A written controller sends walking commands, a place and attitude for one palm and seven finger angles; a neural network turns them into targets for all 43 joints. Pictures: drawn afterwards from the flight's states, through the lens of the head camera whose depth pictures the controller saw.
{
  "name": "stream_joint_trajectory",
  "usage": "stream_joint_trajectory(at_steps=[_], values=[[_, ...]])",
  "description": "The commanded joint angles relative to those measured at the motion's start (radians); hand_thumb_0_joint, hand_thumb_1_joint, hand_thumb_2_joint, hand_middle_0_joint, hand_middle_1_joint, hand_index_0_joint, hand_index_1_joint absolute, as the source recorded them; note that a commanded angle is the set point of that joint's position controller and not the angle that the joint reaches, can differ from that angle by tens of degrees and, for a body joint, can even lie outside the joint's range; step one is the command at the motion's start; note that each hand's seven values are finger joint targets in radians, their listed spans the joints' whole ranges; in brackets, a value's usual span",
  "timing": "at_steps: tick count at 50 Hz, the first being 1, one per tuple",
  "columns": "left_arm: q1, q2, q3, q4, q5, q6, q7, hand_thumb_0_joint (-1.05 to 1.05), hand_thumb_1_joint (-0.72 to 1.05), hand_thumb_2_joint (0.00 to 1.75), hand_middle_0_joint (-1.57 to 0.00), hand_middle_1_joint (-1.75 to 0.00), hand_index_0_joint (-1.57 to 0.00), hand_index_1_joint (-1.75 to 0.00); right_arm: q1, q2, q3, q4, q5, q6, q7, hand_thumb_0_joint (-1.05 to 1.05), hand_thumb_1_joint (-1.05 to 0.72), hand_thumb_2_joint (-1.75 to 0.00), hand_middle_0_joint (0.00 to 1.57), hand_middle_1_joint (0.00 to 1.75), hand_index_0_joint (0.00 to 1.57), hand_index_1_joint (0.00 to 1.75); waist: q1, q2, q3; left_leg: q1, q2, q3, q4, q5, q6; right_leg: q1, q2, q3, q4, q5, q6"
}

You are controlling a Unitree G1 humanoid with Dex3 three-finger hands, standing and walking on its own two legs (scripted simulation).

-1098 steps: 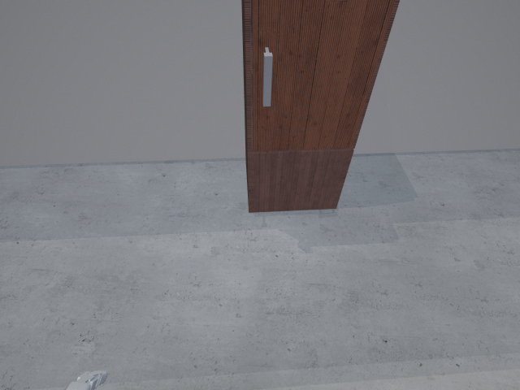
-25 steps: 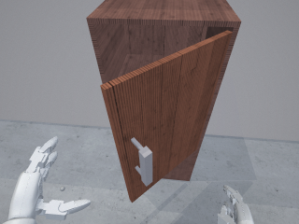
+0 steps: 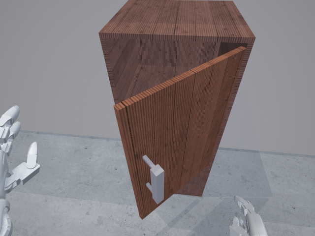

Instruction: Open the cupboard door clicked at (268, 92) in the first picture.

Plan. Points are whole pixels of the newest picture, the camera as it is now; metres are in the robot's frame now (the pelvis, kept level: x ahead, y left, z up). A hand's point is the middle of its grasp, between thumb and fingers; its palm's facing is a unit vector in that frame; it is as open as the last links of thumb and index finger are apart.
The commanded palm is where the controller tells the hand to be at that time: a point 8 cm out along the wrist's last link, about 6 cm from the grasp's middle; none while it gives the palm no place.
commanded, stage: draw the hand back to the body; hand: left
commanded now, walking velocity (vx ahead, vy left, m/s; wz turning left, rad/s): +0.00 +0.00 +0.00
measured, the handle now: (152, 179) +0.28 +0.06 -0.02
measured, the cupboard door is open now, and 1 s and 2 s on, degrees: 45 45 45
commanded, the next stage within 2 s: step back with the hand held close in 0.32 s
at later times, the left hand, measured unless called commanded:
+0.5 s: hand (42, 169) +0.18 +0.25 +0.16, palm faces +0.47 -0.79 -0.40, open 7.4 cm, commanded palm +0.13 +0.28 +0.18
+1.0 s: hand (15, 195) +0.13 +0.27 +0.16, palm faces +0.37 -0.78 -0.50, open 7.4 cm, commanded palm +0.07 +0.31 +0.18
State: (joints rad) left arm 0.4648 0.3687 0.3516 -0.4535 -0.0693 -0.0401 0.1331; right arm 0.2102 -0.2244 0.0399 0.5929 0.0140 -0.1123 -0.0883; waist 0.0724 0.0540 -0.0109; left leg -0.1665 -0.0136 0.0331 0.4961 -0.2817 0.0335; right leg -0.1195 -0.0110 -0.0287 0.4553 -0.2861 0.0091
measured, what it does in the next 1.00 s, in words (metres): shifts its weight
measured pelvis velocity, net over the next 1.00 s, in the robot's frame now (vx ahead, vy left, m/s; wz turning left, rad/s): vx -0.07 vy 0.01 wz -0.03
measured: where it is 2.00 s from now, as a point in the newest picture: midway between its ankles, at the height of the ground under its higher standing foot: outside the picture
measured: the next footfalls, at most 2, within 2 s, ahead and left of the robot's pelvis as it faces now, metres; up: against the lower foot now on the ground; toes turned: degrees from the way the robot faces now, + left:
right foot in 1.70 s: -0.37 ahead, -0.09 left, +0.00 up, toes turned -5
left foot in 1.84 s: -0.14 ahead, +0.08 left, +0.00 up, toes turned -3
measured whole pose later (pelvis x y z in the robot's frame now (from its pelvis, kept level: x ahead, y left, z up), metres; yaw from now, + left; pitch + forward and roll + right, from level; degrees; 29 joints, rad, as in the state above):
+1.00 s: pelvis -0.07 +0.01 -0.01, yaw -2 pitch -2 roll -1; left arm 0.57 0.44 0.43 -0.52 -0.04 -0.16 0.14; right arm 0.19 -0.22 -0.01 0.53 0.02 -0.01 -0.09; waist 0.00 0.00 0.06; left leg -0.33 0.00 0.07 0.53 -0.18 0.06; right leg -0.29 0.00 0.00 0.49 -0.18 0.03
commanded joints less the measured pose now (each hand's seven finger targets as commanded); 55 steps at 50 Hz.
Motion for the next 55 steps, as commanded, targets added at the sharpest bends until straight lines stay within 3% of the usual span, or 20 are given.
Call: stream_joint_trajectory(at_steps=[1,6,9,12,15,20,22,23,24,26,27,29,32,35,37,38,43,50,53,55], values=[[-0.043,0.109,0.068,-0.136,-0.005,-0.061,-0.002,0.0,0.9,0.9,-0.2,-0.3,-0.2,-0.3,-0.122,-0.111,-0.049,-0.155,-0.003,-0.039,0.007,0.0,-0.9,-0.9,0.2,0.3,0.2,0.3,-0.012,-0.009,-0.023,0.045,0.053,-0.041,-0.111,0.263,-0.024,-0.024,0.015,-0.014,-0.076,0.2,-0.026],[-0.071,0.152,0.096,-0.177,0.0,-0.074,-0.001,0.0,0.9,0.9,-0.2,-0.3,-0.2,-0.3,-0.139,-0.112,-0.056,-0.156,-0.008,-0.029,0.005,0.0,-0.9,-0.9,0.2,0.3,0.2,0.3,-0.005,-0.019,-0.074,0.069,0.041,-0.03,-0.117,0.238,-0.012,0.011,0.015,-0.004,-0.093,0.211,-0.024],[-0.072,0.178,0.117,-0.217,0.003,-0.085,0.007,0.0,0.9,0.9,-0.2,-0.3,-0.2,-0.3,-0.144,-0.104,-0.052,-0.149,-0.011,-0.041,0.0,0.0,-0.9,-0.9,0.2,0.3,0.2,0.3,0.0,0.031,-0.098,0.079,0.032,-0.024,-0.109,0.264,-0.011,0.035,0.01,0.002,-0.095,0.247,-0.028],[-0.086,0.183,0.113,-0.212,0.005,-0.083,0.01,0.0,0.9,0.9,-0.2,-0.3,-0.2,-0.3,-0.151,-0.103,-0.049,-0.138,-0.01,-0.048,-0.003,0.0,-0.9,-0.9,0.2,0.3,0.2,0.3,-0.001,0.045,-0.066,0.077,0.03,-0.024,-0.112,0.261,-0.013,0.03,0.01,0.001,-0.109,0.246,-0.03],[-0.083,0.156,0.098,-0.172,0.002,-0.082,0.008,0.0,0.9,0.9,-0.2,-0.3,-0.2,-0.3,-0.15,-0.098,-0.05,-0.132,-0.008,-0.049,-0.003,0.0,-0.9,-0.9,0.2,0.3,0.2,0.3,-0.007,0.012,-0.013,0.076,0.031,-0.02,-0.121,0.218,-0.013,-0.007,0.015,0.0,-0.128,0.204,-0.024],[-0.071,0.134,0.086,-0.118,-0.003,-0.085,-0.001,0.0,0.9,0.9,-0.2,-0.3,-0.2,-0.3,-0.158,-0.101,-0.056,-0.127,-0.007,-0.044,-0.001,0.0,-0.9,-0.9,0.2,0.3,0.2,0.3,-0.006,-0.013,0.005,0.079,0.032,-0.013,-0.128,0.193,-0.005,-0.011,0.013,0.009,-0.144,0.181,-0.019],[-0.125,0.166,0.103,-0.139,-0.001,-0.092,0.002,0.0,0.9,0.9,-0.2,-0.3,-0.2,-0.3,-0.163,-0.104,-0.059,-0.123,-0.007,-0.044,-0.003,0.0,-0.9,-0.9,0.2,0.3,0.2,0.3,-0.005,-0.018,-0.02,0.087,0.03,-0.012,-0.125,0.198,-0.001,0.005,0.009,0.012,-0.148,0.189,-0.02],[-0.201,0.265,0.203,-0.176,0.009,-0.124,0.005,0.0,0.9,0.9,-0.2,-0.3,-0.2,-0.3,-0.147,-0.129,-0.063,-0.153,0.001,-0.023,-0.001,0.0,-0.9,-0.9,0.2,0.3,0.2,0.3,-0.05,-0.041,0.051,0.034,0.046,-0.031,-0.082,0.138,0.012,-0.107,-0.036,0.125,-0.209,0.239,-0.017],[-0.111,0.206,0.161,-0.101,0.011,-0.129,-0.004,0.0,0.9,0.9,-0.2,-0.3,-0.2,-0.3,-0.142,-0.118,-0.065,-0.132,-0.007,-0.008,-0.001,0.0,-0.9,-0.9,0.2,0.3,0.2,0.3,-0.057,-0.095,0.024,0.044,0.04,-0.038,-0.059,0.134,0.013,-0.103,-0.056,0.125,-0.214,0.258,-0.018],[-0.065,0.177,0.123,-0.106,0.018,-0.128,-0.01,0.0,0.9,0.9,-0.2,-0.3,-0.2,-0.3,-0.144,-0.119,-0.07,-0.145,-0.008,0.014,0.005,0.0,-0.9,-0.9,0.2,0.3,0.2,0.3,-0.06,-0.108,0.0,0.052,0.04,-0.027,-0.048,0.17,0.007,-0.099,-0.068,0.125,-0.202,0.324,-0.016],[-0.071,0.184,0.125,-0.137,0.021,-0.139,-0.008,0.0,0.9,0.9,-0.2,-0.3,-0.2,-0.3,-0.149,-0.125,-0.074,-0.146,-0.01,0.022,0.002,0.0,-0.9,-0.9,0.2,0.3,0.2,0.3,-0.058,-0.055,-0.024,0.046,0.044,-0.026,-0.052,0.213,0.005,-0.069,-0.073,0.105,-0.176,0.38,-0.018],[-0.009,0.185,0.134,-0.152,0.02,-0.143,-0.003,0.0,0.9,0.9,-0.2,-0.3,-0.2,-0.3,-0.142,-0.123,-0.078,-0.161,-0.009,0.034,0.003,0.0,-0.9,-0.9,0.2,0.3,0.2,0.3,-0.058,-0.028,-0.088,0.061,0.057,-0.018,-0.059,0.302,0.001,-0.036,-0.064,0.094,-0.128,0.468,-0.012],[0.036,0.219,0.165,-0.195,0.018,-0.145,0.007,0.0,0.9,0.9,-0.2,-0.3,-0.2,-0.3,-0.145,-0.125,-0.087,-0.181,-0.006,0.057,-0.001,0.0,-0.9,-0.9,0.2,0.3,0.2,0.3,-0.057,-0.02,-0.148,0.054,0.071,-0.022,-0.056,0.408,0.0,0.007,-0.057,0.071,-0.078,0.535,-0.005],[0.075,0.236,0.193,-0.24,0.013,-0.148,0.014,0.0,0.9,0.9,-0.2,-0.3,-0.2,-0.3,-0.14,-0.118,-0.093,-0.206,0.001,0.075,0.0,0.0,-0.9,-0.9,0.2,0.3,0.2,0.3,-0.058,-0.057,-0.183,0.036,0.081,-0.024,-0.049,0.436,-0.003,0.019,-0.046,0.076,-0.045,0.56,-0.003],[0.094,0.254,0.215,-0.252,0.013,-0.154,0.021,0.0,0.9,0.9,-0.2,-0.3,-0.2,-0.3,-0.146,-0.118,-0.098,-0.206,0.0,0.082,-0.004,0.0,-0.9,-0.9,0.2,0.3,0.2,0.3,-0.057,-0.022,-0.184,0.0,0.085,-0.033,-0.052,0.429,-0.002,0.029,-0.046,0.075,-0.028,0.547,-0.005],[0.108,0.245,0.214,-0.247,0.011,-0.153,0.022,0.0,0.9,0.9,-0.2,-0.3,-0.2,-0.3,-0.142,-0.113,-0.096,-0.215,0.002,0.084,-0.003,0.0,-0.9,-0.9,0.2,0.3,0.2,0.3,-0.058,-0.036,-0.177,-0.013,0.09,-0.034,-0.06,0.41,-0.004,0.023,-0.04,0.078,-0.023,0.522,-0.004],[0.131,0.227,0.207,-0.247,0.015,-0.164,0.027,0.0,0.9,0.9,-0.2,-0.3,-0.2,-0.3,-0.133,-0.124,-0.097,-0.219,0.001,0.076,-0.002,0.0,-0.9,-0.9,0.2,0.3,0.2,0.3,-0.059,0.03,-0.119,-0.147,0.111,-0.067,-0.116,0.225,0.01,0.017,-0.011,0.076,0.0,0.332,0.002],[0.073,0.207,0.218,-0.267,0.052,-0.205,0.032,0.0,0.9,0.9,-0.2,-0.3,-0.2,-0.3,-0.114,-0.146,-0.099,-0.227,-0.003,0.029,-0.002,0.0,-0.9,-0.9,0.2,0.3,0.2,0.3,-0.062,0.11,-0.032,-0.575,0.202,-0.186,-0.287,-0.369,0.083,0.204,0.05,0.043,0.208,0.142,0.021],[0.015,0.203,0.219,-0.266,0.07,-0.217,0.031,0.0,0.9,0.9,-0.2,-0.3,-0.2,-0.3,-0.112,-0.147,-0.101,-0.221,-0.007,0.004,-0.002,0.0,-0.9,-0.9,0.2,0.3,0.2,0.3,-0.063,0.116,-0.006,-0.659,0.234,-0.22,-0.299,-0.466,0.101,0.225,0.069,0.044,0.28,0.097,0.026],[0.01,0.196,0.213,-0.266,0.067,-0.223,0.028,0.0,0.9,0.9,-0.2,-0.3,-0.2,-0.3,-0.097,-0.142,-0.102,-0.21,-0.008,-0.01,0.003,0.0,-0.9,-0.9,0.2,0.3,0.2,0.3,-0.069,0.074,-0.011,-0.608,0.21,-0.205,-0.243,-0.435,0.09,0.166,0.064,0.064,0.239,0.084,0.014]])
